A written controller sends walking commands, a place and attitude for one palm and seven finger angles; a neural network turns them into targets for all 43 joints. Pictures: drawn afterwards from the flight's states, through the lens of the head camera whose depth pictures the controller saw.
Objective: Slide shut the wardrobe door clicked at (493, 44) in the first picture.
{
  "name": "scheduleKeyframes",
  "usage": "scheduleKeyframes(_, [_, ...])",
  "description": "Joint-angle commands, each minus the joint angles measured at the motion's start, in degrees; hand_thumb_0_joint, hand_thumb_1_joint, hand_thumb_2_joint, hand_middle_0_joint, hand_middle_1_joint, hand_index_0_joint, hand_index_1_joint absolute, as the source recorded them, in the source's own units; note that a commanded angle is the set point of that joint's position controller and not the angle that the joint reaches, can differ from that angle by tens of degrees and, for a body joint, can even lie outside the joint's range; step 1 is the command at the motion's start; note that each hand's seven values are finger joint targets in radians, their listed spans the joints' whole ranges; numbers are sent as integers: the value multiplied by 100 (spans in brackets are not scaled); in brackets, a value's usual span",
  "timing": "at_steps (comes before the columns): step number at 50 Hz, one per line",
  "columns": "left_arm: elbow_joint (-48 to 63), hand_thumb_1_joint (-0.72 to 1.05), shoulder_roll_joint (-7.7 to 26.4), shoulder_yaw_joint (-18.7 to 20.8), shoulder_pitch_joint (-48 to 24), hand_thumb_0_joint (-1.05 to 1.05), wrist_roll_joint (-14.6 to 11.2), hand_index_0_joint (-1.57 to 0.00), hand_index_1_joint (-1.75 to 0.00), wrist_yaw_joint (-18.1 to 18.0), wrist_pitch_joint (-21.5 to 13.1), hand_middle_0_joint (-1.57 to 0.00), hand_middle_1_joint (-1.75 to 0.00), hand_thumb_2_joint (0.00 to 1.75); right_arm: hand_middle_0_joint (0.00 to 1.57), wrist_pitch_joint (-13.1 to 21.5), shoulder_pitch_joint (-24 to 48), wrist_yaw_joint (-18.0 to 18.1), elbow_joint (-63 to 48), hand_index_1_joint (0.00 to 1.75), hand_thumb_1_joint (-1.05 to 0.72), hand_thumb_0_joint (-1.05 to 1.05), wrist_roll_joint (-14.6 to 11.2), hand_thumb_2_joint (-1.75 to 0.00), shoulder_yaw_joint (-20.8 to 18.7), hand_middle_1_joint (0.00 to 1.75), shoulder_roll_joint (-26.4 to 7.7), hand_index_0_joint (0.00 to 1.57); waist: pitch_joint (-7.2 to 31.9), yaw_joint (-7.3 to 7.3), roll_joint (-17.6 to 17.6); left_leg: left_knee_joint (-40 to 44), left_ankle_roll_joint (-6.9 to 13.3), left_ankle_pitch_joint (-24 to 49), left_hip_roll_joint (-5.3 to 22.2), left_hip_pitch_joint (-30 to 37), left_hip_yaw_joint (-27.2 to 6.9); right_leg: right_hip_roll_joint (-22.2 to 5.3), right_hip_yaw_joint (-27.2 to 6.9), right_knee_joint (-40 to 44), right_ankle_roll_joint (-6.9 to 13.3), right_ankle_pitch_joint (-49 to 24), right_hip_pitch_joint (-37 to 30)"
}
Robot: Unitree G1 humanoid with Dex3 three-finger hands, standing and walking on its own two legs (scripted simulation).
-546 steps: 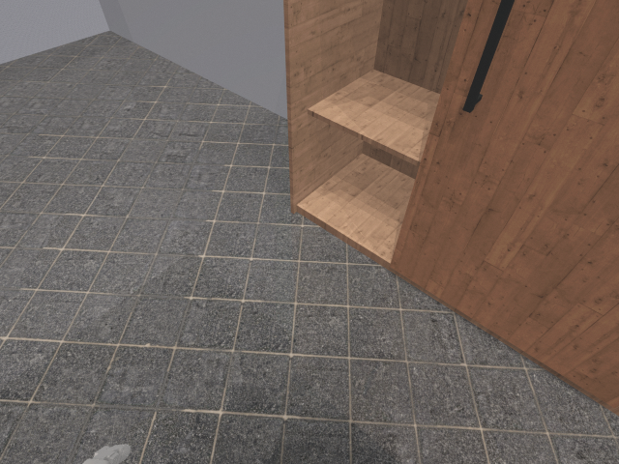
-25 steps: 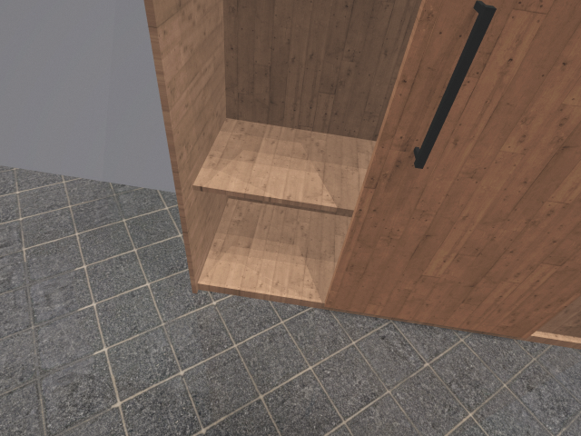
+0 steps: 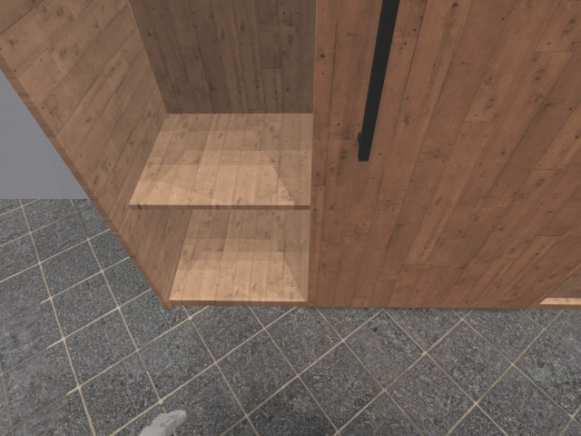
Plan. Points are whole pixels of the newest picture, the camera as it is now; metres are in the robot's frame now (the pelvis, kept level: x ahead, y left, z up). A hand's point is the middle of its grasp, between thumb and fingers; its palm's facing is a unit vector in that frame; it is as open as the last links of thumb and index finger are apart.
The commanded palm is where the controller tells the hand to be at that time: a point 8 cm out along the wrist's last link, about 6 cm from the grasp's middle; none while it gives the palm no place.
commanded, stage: take the last steps up to it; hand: right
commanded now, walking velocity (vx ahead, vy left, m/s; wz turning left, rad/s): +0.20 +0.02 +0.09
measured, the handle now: (376, 66) +0.59 -0.14 +0.20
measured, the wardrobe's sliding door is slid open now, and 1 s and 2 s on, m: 0.51 0.51 0.51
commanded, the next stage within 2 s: come to a stop and stand still in 0.16 s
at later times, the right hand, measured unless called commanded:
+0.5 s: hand (409, 391) +0.21 -0.19 -0.16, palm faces -0.03 +0.98 -0.18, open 7.4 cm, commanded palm none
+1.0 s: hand (440, 417) +0.17 -0.23 -0.16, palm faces +0.03 +0.97 -0.25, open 7.4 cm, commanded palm none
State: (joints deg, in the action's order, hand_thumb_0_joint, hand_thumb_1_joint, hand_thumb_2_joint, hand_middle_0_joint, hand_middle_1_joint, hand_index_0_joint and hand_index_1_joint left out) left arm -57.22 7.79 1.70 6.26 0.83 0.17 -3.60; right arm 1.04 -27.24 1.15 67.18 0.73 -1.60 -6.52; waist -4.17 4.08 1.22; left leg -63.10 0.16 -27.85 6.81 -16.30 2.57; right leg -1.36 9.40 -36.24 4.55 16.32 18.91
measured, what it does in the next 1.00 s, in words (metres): walks ahead: left foot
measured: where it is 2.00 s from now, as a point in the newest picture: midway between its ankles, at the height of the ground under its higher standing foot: outside the picture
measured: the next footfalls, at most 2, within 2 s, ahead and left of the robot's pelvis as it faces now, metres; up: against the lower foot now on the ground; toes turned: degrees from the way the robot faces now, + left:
left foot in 0.56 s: +0.19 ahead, +0.08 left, +0.00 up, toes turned +6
right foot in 1.02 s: +0.14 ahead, -0.17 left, +0.00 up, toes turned +2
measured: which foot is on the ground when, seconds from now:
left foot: up 0.00-0.54, down 0.56-1.00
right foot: down 0.00-0.58, up 0.60-1.00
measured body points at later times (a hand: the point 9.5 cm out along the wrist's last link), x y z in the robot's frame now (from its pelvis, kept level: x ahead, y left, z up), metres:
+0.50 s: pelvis +0.13 -0.02 +0.01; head +0.17 -0.03 +0.46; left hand +0.04 +0.16 -0.14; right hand +0.22 -0.24 -0.15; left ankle +0.16 +0.08 -0.70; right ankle +0.04 -0.07 -0.72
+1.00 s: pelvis +0.12 -0.04 +0.01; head +0.15 -0.03 +0.46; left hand +0.22 +0.21 -0.14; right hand +0.17 -0.28 -0.14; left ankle +0.15 +0.07 -0.72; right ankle +0.10 -0.17 -0.71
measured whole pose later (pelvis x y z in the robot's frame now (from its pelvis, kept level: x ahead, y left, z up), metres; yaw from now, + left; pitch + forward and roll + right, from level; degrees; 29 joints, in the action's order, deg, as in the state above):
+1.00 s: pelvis +0.12 -0.04 +0.01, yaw +3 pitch +0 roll -1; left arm -57.2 11.7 3.1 5.2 0.1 -1.1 1.5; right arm -0.5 -11.7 2.0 57.7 1.6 -2.4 -9.8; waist -4.3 2.4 -0.6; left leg -30.1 1.3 -12.6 1.6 -17.1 3.4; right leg -0.7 -0.4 -36.4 -2.7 20.6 14.6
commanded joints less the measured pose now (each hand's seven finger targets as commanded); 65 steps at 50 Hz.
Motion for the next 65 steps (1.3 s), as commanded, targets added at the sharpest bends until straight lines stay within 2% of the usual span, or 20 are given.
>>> scheduleKeyframes(1, [-165, 90, 631, 115, 1051, 0, 2, -20, -30, -135, -42, -20, -30, 90, 20, 66, 56, -63, -447, 30, -90, 0, 87, -90, -154, 30, -258, 20, -127, -359, -456, -786, 26, 891, 182, -1272, -120, -1552, -1462, 2446, 377, -1302, -400])
scheduleKeyframes(5, [-108, 90, 425, 112, 1091, 0, -10, -20, -30, -146, -118, -20, -30, 90, 20, -80, -51, -80, -541, 30, -90, 0, 101, -90, -225, 30, -290, 20, -125, -150, -651, -471, -59, 1643, 90, -1503, -187, -1307, -1081, 2792, 270, -1335, -368])
scheduleKeyframes(13, [-291, 90, 566, 84, 1697, 0, 18, -20, -30, -225, -134, -20, -30, 90, 20, -140, 1067, -75, -1020, 30, -90, 0, 60, -90, -242, 30, -507, 20, -138, -337, -392, 263, -105, 1777, -98, -2251, -173, -1369, -902, 2368, 184, -3745, -1592])
scheduleKeyframes(18, [-503, 90, 616, 26, 1876, 0, 77, -20, -30, -346, 20, -20, -30, 90, 20, -166, 1435, 36, -1068, 30, -90, 0, 31, -90, -93, 30, -426, 20, 173, -463, -505, 1632, -28, 1479, -474, -1444, 225, -1362, -741, 1561, -39, -6497, -2147])
scheduleKeyframes(25, [-624, 90, 714, 227, 2024, 0, -17, -20, -30, -418, 336, -20, -30, 90, 20, -242, 1140, 129, -1209, 30, -90, 0, 43, -90, -183, 30, -729, 20, 246, -325, -988, 2914, 208, 1418, -646, -635, 274, -1436, -837, 650, -88, -7260, -2246])
scheduleKeyframes(27, [-572, 90, 716, 288, 2033, 0, -86, -20, -30, -395, 370, -20, -30, 90, 20, -155, 706, 140, -1084, 30, -90, 0, 44, -90, -234, 30, -939, 20, 755, -183, -770, 3799, 281, 3470, -425, 305, 123, -1098, -729, -281, -310, -6500, -2039])
scheduleKeyframes(28, [-486, 90, 573, 315, 2118, 0, -122, -20, -30, -378, 382, -20, -30, 90, 20, -78, 366, 186, -960, 30, -90, 0, 66, -90, -311, 30, -1232, 20, 1290, -163, -70, 3542, 645, 6875, 452, 1445, -695, -557, -398, -1503, -497, -4447, -1110])
scheduleKeyframes(29, [-348, 90, 401, 294, 1967, 0, -147, -20, -30, -306, 391, -20, -30, 90, 20, -7, 217, 215, -849, 30, -90, 0, 60, -90, -352, 30, -1455, 20, 1448, -129, 586, 3281, 1489, 9877, 1715, 2212, -1721, 383, -295, -2824, -638, 1520, 210])
scheduleKeyframes(30, [-307, 90, 343, 299, 1645, 0, -118, -20, -30, -317, 453, -20, -30, 90, 20, 7, 455, 242, -897, 30, -90, 0, 23, -90, -275, 30, -1311, 20, 1368, -173, 526, 3512, 1646, 9343, 1815, 1898, -1553, 379, -1113, -3304, -524, 1984, 348])
scheduleKeyframes(31, [-307, 90, 253, 303, 1444, 0, -87, -20, -30, -291, 540, -20, -30, 90, 20, -35, 812, 266, -997, 30, -90, 0, 27, -90, -253, 30, -1166, 20, 1090, -242, 424, 3699, 1515, 8186, 1555, 1333, -1323, 249, -1285, -3488, -531, 1764, 387])
scheduleKeyframes(35, [-348, 90, 260, 298, 1381, 0, -53, -20, -30, -196, 699, -20, -30, 90, 20, -64, 1336, 263, -1151, 30, -90, 0, 5, -90, -228, 30, -1081, 20, 714, -503, 135, 3974, 982, 6601, 914, 841, -674, 210, -1223, -3522, -690, 842, 636])
scheduleKeyframes(42, [-61, 90, 471, 229, 778, 0, -30, -20, -30, -135, 665, -20, -30, 90, 20, -82, 1142, 204, -1140, 30, -90, 0, 110, -90, -272, 30, -1218, 20, 700, -312, 1045, 4002, 1028, 5650, 720, 965, -826, 129, -1011, -1837, -845, 875, 378])
scheduleKeyframes(47, [41, 90, 508, 160, 646, 0, -64, -20, -30, -118, 508, -20, -30, 90, 20, -107, 1223, 156, -1156, 30, -90, 0, 141, -90, -323, 30, -1378, 20, 732, -300, 1067, 3976, 998, 4477, 656, 750, -1047, 174, -815, -130, -756, 707, -365])
scheduleKeyframes(50, [-130, 90, 618, 136, 1074, 0, -65, -20, -30, -122, 373, -20, -30, 90, 20, -150, 1405, 144, -1143, 30, -90, 0, 26, -90, -267, 30, -1214, 20, 755, -516, 480, 3526, 433, 2687, 244, 39, -821, -25, -882, 1569, -634, -747, -1614])
scheduleKeyframes(52, [67, 90, 1166, 174, 651, 0, 22, -20, -30, -147, 337, -20, -30, 90, 20, -219, 1209, 119, -1152, 30, -90, 0, -23, -90, -156, 30, -767, 20, 336, -285, -1456, 2819, 5, 468, -456, -247, -188, -1481, -2339, 2171, -24, -1628, -818])
scheduleKeyframes(53, [117, 90, 1088, 113, 370, 0, 55, -20, -30, -162, 372, -20, -30, 90, 20, -248, 1279, 126, -1086, 30, -90, 0, 5, -90, -146, 30, -789, 20, 42, -255, -1273, 2374, -17, 104, -464, 1, -244, -1526, -2303, 2459, 202, -1038, -112])
scheduleKeyframes(54, [114, 90, 953, 70, 214, 0, 46, -20, -30, -204, 334, -20, -30, 90, 20, -321, 1249, 135, -983, 30, -90, 0, 26, -90, -149, 30, -829, 20, -126, -201, -1776, 2010, -30, 59, -453, 128, -395, -1329, -2271, 2744, 219, -614, 241])
scheduleKeyframes(58, [38, 90, 831, 11, 235, 0, 9, -20, -30, -241, 362, -20, -30, 90, 20, -304, 920, 76, -706, 30, -90, 0, 56, -90, -100, 30, -769, 20, -183, -153, -1211, 1707, -57, 439, -438, -91, -360, -1006, -1876, 2609, 281, -228, -131])
scheduleKeyframes(62, [-170, 90, 856, 47, 742, 0, 7, -20, -30, -244, 323, -20, -30, 90, 20, -190, 963, 66, -633, 30, -90, 0, 25, -90, -17, 30, -640, 20, 106, -341, -749, 3022, -104, 490, -396, 21, -215, -1000, -1955, 2254, 344, -998, -977])
scheduleKeyframes(65, [-286, 90, 676, -1, 874, 0, -92, -20, -30, -237, 280, -20, -30, 90, 20, -49, 595, 108, -404, 30, -90, 0, -4, -90, 20, 30, -780, 20, 440, -325, -221, 4499, 5, 2047, -126, 846, -699, -523, -1579, 1551, -101, -1403, -966])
